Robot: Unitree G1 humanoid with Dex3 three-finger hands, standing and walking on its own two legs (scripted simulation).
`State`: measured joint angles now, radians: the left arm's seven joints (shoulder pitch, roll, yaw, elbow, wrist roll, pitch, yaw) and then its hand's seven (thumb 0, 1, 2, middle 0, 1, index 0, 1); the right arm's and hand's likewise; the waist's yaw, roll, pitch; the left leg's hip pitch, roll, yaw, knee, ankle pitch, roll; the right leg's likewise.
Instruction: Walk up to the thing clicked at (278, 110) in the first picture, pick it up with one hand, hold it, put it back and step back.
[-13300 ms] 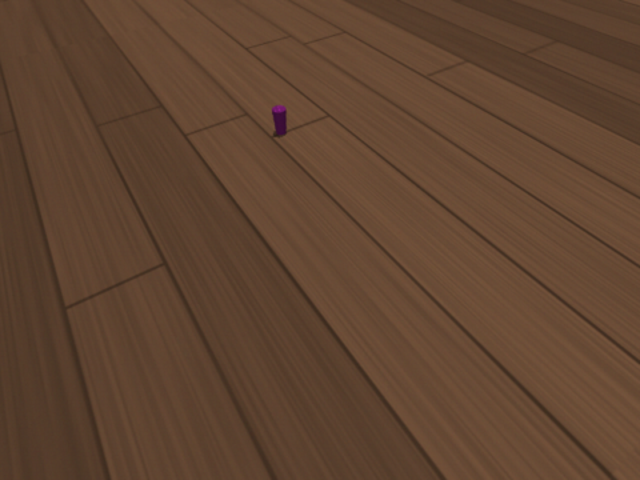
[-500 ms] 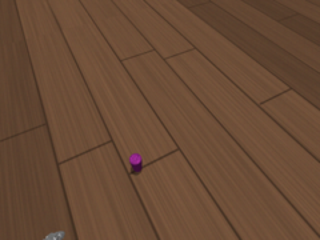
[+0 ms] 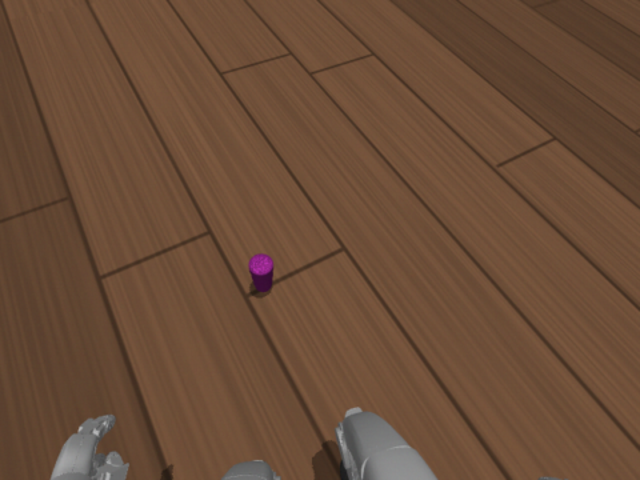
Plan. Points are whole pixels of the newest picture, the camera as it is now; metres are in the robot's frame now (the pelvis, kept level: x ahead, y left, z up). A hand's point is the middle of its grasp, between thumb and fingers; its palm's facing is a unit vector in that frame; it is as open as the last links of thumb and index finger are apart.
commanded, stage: walk up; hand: left
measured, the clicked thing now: (262, 275) +0.71 +0.13 -0.68
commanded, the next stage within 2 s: stand in 1.98 s
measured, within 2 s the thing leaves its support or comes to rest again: neither
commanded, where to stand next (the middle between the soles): +0.34 -0.06 m, yaw -4 degrees
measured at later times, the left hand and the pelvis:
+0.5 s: hand out of the picture +0.01 +0.22 -0.12, palm faces -0.08 -0.91 -0.41, open 7.4 cm; pelvis -0.13 -0.04 +0.01, yaw -3 degrees
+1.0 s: hand out of the picture -0.19 +0.20 -0.14, palm faces +0.01 -0.92 -0.38, open 7.4 cm; pelvis -0.23 -0.06 +0.01, yaw -1 degrees
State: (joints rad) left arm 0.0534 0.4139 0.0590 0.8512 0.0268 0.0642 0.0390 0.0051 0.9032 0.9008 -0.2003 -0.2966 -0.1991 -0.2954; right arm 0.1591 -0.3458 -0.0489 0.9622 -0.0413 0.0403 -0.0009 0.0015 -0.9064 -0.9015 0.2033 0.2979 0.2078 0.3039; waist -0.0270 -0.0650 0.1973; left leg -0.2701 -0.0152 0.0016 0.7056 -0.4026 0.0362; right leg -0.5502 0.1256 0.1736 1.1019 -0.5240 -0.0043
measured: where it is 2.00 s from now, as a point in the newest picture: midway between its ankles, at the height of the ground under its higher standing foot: outside the picture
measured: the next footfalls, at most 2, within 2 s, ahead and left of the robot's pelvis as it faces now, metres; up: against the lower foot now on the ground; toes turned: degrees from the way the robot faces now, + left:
right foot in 0.28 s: -0.06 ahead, -0.15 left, +0.00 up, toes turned +0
left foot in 0.60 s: -0.16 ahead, +0.08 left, +0.00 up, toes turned +2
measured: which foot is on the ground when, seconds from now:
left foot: down 0.00-0.32, up 0.34-0.58, down 0.60-1.00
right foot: up 0.00-0.26, down 0.28-0.62, up 0.64-0.84, down 0.86-1.00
